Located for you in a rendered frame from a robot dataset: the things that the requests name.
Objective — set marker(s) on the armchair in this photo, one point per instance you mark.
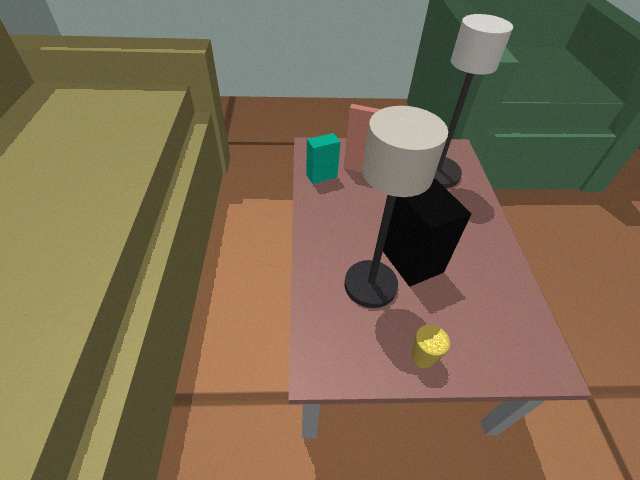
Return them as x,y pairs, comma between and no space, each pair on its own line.
562,111

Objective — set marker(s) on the coffee table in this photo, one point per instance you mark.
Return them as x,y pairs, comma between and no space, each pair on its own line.
505,344

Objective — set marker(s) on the desk lamp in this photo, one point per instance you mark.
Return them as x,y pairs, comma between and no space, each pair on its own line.
403,149
479,48

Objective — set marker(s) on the sofa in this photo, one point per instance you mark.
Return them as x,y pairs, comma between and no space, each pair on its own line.
112,152

